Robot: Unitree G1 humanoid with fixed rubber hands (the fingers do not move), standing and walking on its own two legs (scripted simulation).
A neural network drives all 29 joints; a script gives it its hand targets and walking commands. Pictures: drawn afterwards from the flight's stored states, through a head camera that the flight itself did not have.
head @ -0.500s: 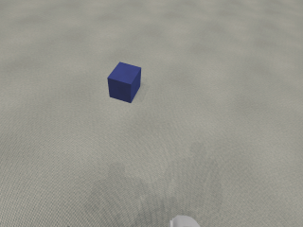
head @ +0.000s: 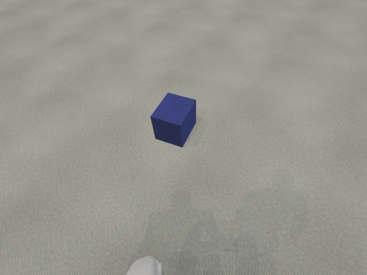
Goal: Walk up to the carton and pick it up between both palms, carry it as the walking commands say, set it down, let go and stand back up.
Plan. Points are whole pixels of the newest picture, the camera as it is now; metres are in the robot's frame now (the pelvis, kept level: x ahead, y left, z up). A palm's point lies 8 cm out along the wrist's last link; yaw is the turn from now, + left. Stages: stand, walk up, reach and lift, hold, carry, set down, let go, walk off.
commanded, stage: walk up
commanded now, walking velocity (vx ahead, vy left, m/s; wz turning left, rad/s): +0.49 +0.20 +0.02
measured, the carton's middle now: (175, 119) +1.16 +0.11 -0.67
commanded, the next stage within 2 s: none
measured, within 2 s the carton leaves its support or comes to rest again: neither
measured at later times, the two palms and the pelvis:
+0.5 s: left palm (84, 203) +0.33 +0.31 -0.14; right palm (266, 264) +0.17 -0.17 -0.11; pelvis +0.23 +0.07 +0.01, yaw +1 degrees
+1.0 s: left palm (96, 175) +0.41 +0.29 -0.11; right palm (251, 144) +0.53 -0.21 -0.14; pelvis +0.46 +0.04 +0.01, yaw +0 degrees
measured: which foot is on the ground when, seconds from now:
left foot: up 0.00-0.22, down 0.24-0.70, up 0.72-1.00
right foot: down 0.00-0.24, up 0.26-0.70, down 0.72-1.00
